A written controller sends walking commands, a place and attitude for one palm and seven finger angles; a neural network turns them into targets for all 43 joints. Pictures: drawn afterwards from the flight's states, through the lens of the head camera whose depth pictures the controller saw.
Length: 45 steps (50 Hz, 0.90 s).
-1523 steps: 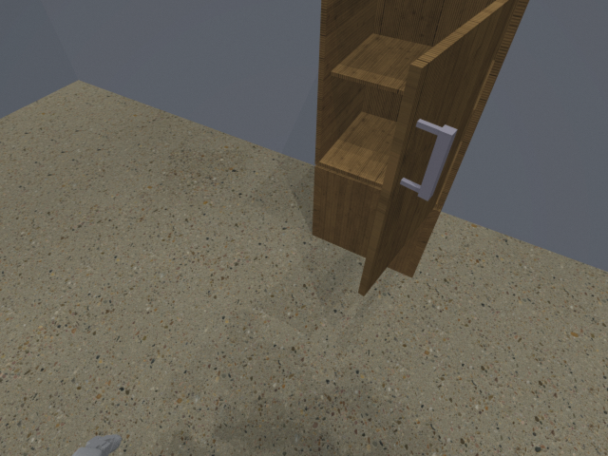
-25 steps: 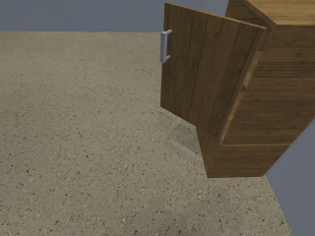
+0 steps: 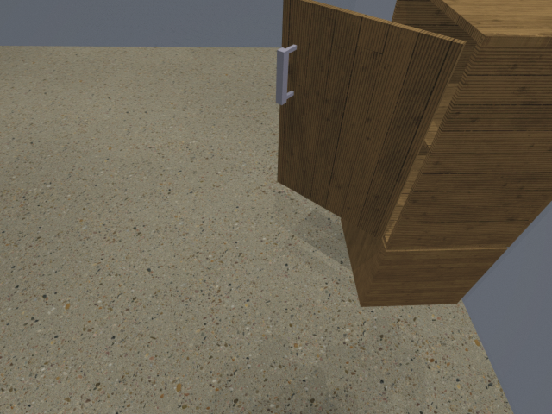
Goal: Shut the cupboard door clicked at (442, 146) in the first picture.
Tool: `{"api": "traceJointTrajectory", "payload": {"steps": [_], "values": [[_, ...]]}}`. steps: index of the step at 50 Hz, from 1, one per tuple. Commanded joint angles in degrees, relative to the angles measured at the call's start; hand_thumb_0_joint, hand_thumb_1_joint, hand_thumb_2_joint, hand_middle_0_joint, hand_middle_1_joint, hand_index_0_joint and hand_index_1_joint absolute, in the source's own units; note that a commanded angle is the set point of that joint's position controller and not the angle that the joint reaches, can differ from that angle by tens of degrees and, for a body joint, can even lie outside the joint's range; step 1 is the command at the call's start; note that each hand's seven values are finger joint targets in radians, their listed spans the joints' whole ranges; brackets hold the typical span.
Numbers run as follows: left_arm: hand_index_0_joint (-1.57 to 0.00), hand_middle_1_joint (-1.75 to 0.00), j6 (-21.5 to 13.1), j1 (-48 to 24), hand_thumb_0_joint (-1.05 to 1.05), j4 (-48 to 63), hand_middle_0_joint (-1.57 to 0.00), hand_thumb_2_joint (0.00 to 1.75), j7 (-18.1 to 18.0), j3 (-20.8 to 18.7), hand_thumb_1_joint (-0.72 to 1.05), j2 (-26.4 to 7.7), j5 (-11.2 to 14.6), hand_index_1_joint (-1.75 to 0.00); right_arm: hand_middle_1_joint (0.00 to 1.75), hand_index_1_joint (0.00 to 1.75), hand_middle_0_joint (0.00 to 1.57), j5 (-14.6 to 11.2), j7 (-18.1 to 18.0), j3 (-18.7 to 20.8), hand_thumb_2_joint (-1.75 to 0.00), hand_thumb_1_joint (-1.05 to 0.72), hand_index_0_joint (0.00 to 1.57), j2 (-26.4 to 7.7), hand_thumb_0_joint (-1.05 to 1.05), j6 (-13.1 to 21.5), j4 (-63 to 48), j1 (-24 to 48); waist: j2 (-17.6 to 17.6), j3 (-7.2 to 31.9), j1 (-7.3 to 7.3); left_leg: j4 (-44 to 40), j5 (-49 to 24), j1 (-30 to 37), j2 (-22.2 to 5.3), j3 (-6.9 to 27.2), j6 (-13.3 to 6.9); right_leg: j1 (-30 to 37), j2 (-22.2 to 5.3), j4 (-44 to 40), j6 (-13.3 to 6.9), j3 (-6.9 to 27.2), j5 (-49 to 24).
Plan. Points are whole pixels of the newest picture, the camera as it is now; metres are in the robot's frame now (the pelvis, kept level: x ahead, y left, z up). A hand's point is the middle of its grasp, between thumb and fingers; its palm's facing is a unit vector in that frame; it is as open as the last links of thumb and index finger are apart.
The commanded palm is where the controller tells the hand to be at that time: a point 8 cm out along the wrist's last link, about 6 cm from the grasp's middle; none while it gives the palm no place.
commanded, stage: walk to a spot facing it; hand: left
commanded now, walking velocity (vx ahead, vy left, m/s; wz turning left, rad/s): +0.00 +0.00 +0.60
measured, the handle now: (286, 75) +0.89 +0.02 +0.07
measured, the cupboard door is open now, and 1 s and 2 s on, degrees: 49 49 49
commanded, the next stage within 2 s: none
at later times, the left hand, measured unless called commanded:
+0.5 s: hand out of the picture +0.03 +0.23 -0.18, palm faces +0.26 -0.94 -0.22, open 7.4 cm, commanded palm none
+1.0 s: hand out of the picture -0.05 +0.19 -0.18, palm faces +0.55 -0.79 -0.27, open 7.4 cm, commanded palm none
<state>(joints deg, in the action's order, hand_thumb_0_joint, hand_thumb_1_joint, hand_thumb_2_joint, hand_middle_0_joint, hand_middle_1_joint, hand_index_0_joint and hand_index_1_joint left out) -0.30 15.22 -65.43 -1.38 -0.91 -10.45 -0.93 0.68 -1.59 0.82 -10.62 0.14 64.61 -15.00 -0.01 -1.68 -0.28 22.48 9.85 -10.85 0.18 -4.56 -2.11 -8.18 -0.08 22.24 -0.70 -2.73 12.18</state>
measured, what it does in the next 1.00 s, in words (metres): steps on the spot, turning left: right foot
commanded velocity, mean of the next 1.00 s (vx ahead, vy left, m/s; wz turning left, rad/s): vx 0.00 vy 0.00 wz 0.60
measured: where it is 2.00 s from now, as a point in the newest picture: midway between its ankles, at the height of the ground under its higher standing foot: outside the picture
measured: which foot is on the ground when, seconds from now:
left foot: down 0.00-0.74, up 0.76-1.00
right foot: down 0.00-0.30, up 0.32-0.74, down 0.76-1.00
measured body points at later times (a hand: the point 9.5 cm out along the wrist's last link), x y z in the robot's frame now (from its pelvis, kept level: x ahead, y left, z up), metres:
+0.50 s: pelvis +0.00 +0.02 -0.01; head +0.04 +0.05 +0.44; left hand +0.02 +0.28 -0.16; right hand +0.08 -0.21 -0.15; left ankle +0.02 +0.09 -0.74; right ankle +0.00 -0.15 -0.67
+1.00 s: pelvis +0.02 -0.02 -0.02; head +0.07 +0.03 +0.43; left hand -0.08 +0.23 -0.16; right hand +0.23 -0.20 -0.15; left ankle -0.04 +0.09 -0.72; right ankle +0.04 -0.16 -0.74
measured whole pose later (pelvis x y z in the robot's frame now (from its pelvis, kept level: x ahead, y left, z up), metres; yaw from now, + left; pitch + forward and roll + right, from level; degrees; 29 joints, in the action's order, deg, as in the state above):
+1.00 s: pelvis +0.02 -0.02 -0.02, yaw +36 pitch +1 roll +1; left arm 1.0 13.2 -50.5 -1.4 -3.3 -13.2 -1.9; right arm 0.8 1.6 4.5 -14.0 -3.9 51.1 -10.5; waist 2.2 -7.5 -1.4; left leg 46.0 23.8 -24.1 -0.3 -2.7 2.2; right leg -10.6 -7.4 33.8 2.7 -6.8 23.4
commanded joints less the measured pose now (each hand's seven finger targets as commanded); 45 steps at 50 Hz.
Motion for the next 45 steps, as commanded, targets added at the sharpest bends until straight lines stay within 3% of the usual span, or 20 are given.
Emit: {"api": "traceJointTrajectory", "payload": {"steps": [1, 4, 8, 11, 13, 14, 15, 16, 17, 19, 21, 30, 34, 35, 36, 37, 38, 39, 41, 45], "values": [[-0.2, -0.3, -0.2, 2.8, 0.0, 1.7, -0.2, 0.9, -0.5, -0.7, 0.9, -5.4, 0.2, -0.3, 0.3, 0.3, 0.2, 0.1, -0.1, 0.3, -0.9, -0.9, 0.2, -4.6, 0.0, 0.1, -1.9, -2.1, -0.2, -2.7, -0.04, -4.6, -0.6, -1.6, -6.1, 7.8, 0.3, -2.9, -6.8, -4.8, -1.3, 5.3, 0.5], [-0.2, -0.3, 0.5, 3.3, 0.0, 2.9, -0.2, 0.9, -0.9, -1.6, 0.9, -6.4, 0.1, -0.3, 0.3, 0.3, 0.2, 0.2, 0.2, 0.5, -0.9, -0.9, 0.2, -4.0, 0.0, -0.8, -3.1, -2.2, 1.5, -2.8, 0.26, 0.1, -1.9, -5.3, -4.5, 7.3, 0.7, -2.5, -9.1, -3.2, -1.9, 4.9, 1.0], [-0.2, -0.3, 1.1, 1.3, 0.0, 6.5, -0.2, 0.9, -1.1, -3.3, 0.9, -9.1, -0.2, -0.3, 0.3, 0.3, 0.2, 0.5, 0.6, 1.7, -0.9, -0.9, 0.2, -4.0, 0.0, -1.8, -5.8, -2.0, 6.3, -1.2, 0.08, 12.2, -0.2, -8.4, -1.9, 4.4, 1.8, -3.7, -16.1, -3.5, -6.1, 6.3, 1.1], [-0.2, -0.3, 1.0, -0.7, 0.0, 9.2, -0.2, 0.9, -1.2, -4.3, 0.9, -9.8, -0.6, -0.3, 0.3, 0.3, 0.2, 0.6, 1.0, 2.5, -0.9, -0.9, 0.2, -3.8, 0.0, -2.3, -8.1, -1.1, 7.9, -1.0, -0.26, 21.0, 11.6, -10.7, -2.7, 3.0, 2.7, -3.9, -20.7, -1.3, -8.9, 5.0, -7.9], [-0.2, -0.3, 1.2, -1.8, 0.0, 10.6, -0.2, 0.9, -1.2, -4.9, 0.9, -10.1, -0.6, -0.3, 0.3, 0.3, 0.2, 0.4, 1.4, 2.8, -0.9, -0.9, 0.2, -4.3, 0.0, -2.0, -9.1, -2.2, 3.4, -1.0, -1.14, 13.5, 3.8, -7.5, -4.8, 4.2, 2.3, -5.7, -19.4, 5.9, -6.1, 0.1, -10.8], [-0.2, -0.3, 1.6, -1.0, 0.0, 11.4, -0.2, 0.9, -0.9, -4.9, 0.9, -9.2, -0.4, -0.3, 0.3, 0.3, 0.2, 0.7, 1.4, 2.9, -0.9, -0.9, 0.2, -6.0, 0.0, -1.7, -9.3, -3.7, -4.6, -0.4, -1.28, 6.7, -9.7, -4.9, -8.0, 10.7, 0.1, -9.1, -14.2, 12.7, -1.9, -4.4, -4.8], [-0.2, -0.3, 2.1, -0.4, 0.0, 12.5, -0.2, 0.9, -1.0, -4.6, 0.9, -6.8, 0.0, -0.3, 0.3, 0.3, 0.2, 1.4, 1.0, 3.5, -0.9, -0.9, 0.2, -9.4, 0.0, -1.6, -9.8, -5.1, -15.8, -0.9, -1.7, -0.3, -18.5, -3.4, -15.1, 25.6, -4.6, -14.1, -6.1, 22.2, 2.1, -7.1, 10.9], [-0.2, -0.3, 2.7, -4.0, 0.0, 13.9, -0.2, 0.9, -1.2, -4.3, 0.9, -6.7, -0.2, -0.3, 0.3, 0.3, 0.2, 1.8, 0.2, 4.1, -0.9, -0.9, 0.2, -11.2, 0.0, -1.7, -8.9, -8.3, -18.9, 0.2, -4.2, -7.4, -14.8, -0.7, -18.5, 35.5, -7.0, -19.2, -2.1, 34.0, 2.4, -2.3, 23.3], [-0.2, -0.3, 2.9, -6.1, 0.0, 15.1, -0.2, 0.9, -1.1, -4.3, 0.9, -7.2, -0.5, -0.3, 0.3, 0.3, 0.2, 1.6, -0.2, 4.2, -0.9, -0.9, 0.2, -11.8, 0.0, -1.6, -8.8, -8.9, -12.2, 0.7, -3.57, -7.8, -10.0, 0.1, -19.4, 36.5, -7.7, -22.5, -3.4, 39.8, 1.8, 3.0, 20.8], [-0.2, -0.3, 2.0, -5.8, 0.0, 15.3, -0.2, 0.9, -0.5, -4.5, 0.9, -6.7, -0.7, -0.3, 0.3, 0.3, 0.2, 1.5, -0.5, 4.2, -0.9, -0.9, 0.2, -11.5, 0.0, -1.1, -10.3, -5.2, -4.6, 2.5, -1.94, -6.2, -5.2, 0.3, -16.8, 31.2, -8.0, -24.0, -4.0, 42.5, 2.8, 5.1, 13.8], [-0.2, -0.3, 1.8, -5.7, 0.0, 15.6, -0.2, 0.9, -0.1, -4.6, 0.9, -6.3, -0.7, -0.3, 0.3, 0.3, 0.2, 1.3, -0.6, 4.0, -0.9, -0.9, 0.2, -10.7, 0.0, -0.7, -11.0, -3.3, -5.1, 2.6, -1.43, -6.1, -5.2, -0.5, -13.6, 27.6, -6.9, -23.3, -3.7, 40.6, 3.7, 4.8, 10.4], [-0.2, -0.3, 2.1, -6.5, 0.0, 18.6, -0.2, 0.9, 0.0, -4.2, 0.9, -6.5, -0.5, -0.3, 0.3, 0.3, 0.2, 1.5, 0.1, 5.7, -0.9, -0.9, 0.2, -13.1, 0.0, -1.9, -13.0, -2.0, -9.1, 5.6, -2.21, -4.9, -3.9, 0.5, -9.5, 30.0, -6.7, -16.6, 0.5, 24.4, 4.4, 3.1, 12.4], [-0.2, -0.3, 2.0, -0.7, 0.0, 17.7, -0.2, 0.9, -0.3, -4.6, 0.9, -8.3, -0.2, -0.3, 0.3, 0.3, 0.2, 1.2, 0.6, 6.3, -0.9, -0.9, 0.2, -12.8, 0.0, -2.6, -15.0, 1.8, -10.5, 6.4, 0.5, -3.4, -1.2, -6.0, -5.9, 30.1, -4.2, -4.2, 2.5, 9.8, 3.2, 2.5, 7.7], [-0.2, -0.3, 1.9, 2.0, 0.0, 17.2, -0.2, 0.9, -0.5, -5.0, 0.9, -9.6, -0.2, -0.3, 0.3, 0.3, 0.2, 0.8, 0.7, 6.2, -0.9, -0.9, 0.2, -12.1, 0.0, -2.8, -15.8, 3.3, -8.7, 6.0, 1.99, -2.1, 4.2, -11.5, -3.6, 28.5, -2.2, 2.5, 1.5, 2.3, 2.6, 2.6, 4.5], [-0.2, -0.3, 1.5, 3.1, 0.0, 17.3, -0.2, 0.9, -0.8, -5.7, 0.9, -13.1, -0.7, -0.3, 0.3, 0.3, 0.2, 0.3, 1.2, 6.2, -0.9, -0.9, 0.2, -9.4, 0.0, -3.1, -16.3, 2.9, -1.1, 4.8, 2.36, 5.9, 13.3, -20.2, 1.0, 23.5, 1.1, 8.1, -7.1, -5.7, -0.4, 11.3, 10.8], [-0.2, -0.3, 1.1, 1.5, 0.0, 18.4, -0.2, 0.9, -1.2, -6.5, 0.9, -18.1, -1.5, -0.3, 0.3, 0.3, 0.2, 0.2, 1.4, 5.9, -0.9, -0.9, 0.2, -6.8, 0.0, -3.0, -17.3, 1.2, 13.0, 3.5, 1.99, 23.6, 19.1, -26.3, 8.4, 11.8, 5.2, 5.8, -23.3, -13.6, -7.3, 29.2, 19.1], [-0.2, -0.3, 1.7, -5.2, 0.0, 20.2, -0.2, 0.9, -1.3, -5.4, 0.9, -17.3, -1.0, -0.3, 0.3, 0.3, 0.2, 1.3, 1.7, 6.3, -0.9, -0.9, 0.2, -8.7, 0.0, -3.1, -17.2, 0.7, 9.4, 0.3, -0.6, 38.0, 21.9, -24.5, 5.2, 10.4, 4.3, -4.6, -27.6, -12.6, -9.6, 26.1, 15.3], [-0.2, -0.3, 1.1, -7.8, 0.0, 20.8, -0.2, 0.9, -1.3, -5.3, 0.9, -14.9, -0.8, -0.3, 0.3, 0.3, 0.2, 1.3, 2.1, 6.2, -0.9, -0.9, 0.2, -8.2, 0.0, -3.5, -17.0, -0.2, 7.1, 0.4, -2.38, 45.1, 18.7, -23.7, 2.9, 10.1, 3.9, -6.8, -23.8, -9.7, -9.5, 21.8, 12.2], [-0.2, -0.3, 0.2, -8.8, 0.0, 20.4, -0.2, 0.9, -1.1, -4.4, 0.9, -11.1, -0.8, -0.3, 0.3, 0.3, 0.2, 0.9, 2.7, 5.7, -0.9, -0.9, 0.2, -8.4, 0.0, -3.2, -16.9, 1.1, 11.8, -2.6, -3.03, 47.2, 15.0, -25.1, -0.4, 8.2, 4.5, -5.1, -18.8, -4.5, -8.3, 12.0, -5.9], [-0.2, -0.3, 0.0, -0.2, 0.0, 18.2, -0.2, 0.9, -1.0, -5.3, 0.9, -13.8, -1.0, -0.3, 0.3, 0.3, 0.2, 0.2, 3.2, 4.0, -0.9, -0.9, 0.2, -6.0, 0.0, -2.7, -18.8, 6.7, 11.6, 0.8, 1.0, 29.6, 16.7, -20.5, -0.3, 1.6, 5.1, 5.2, -17.9, 4.6, -6.1, 3.8, -33.5]]}}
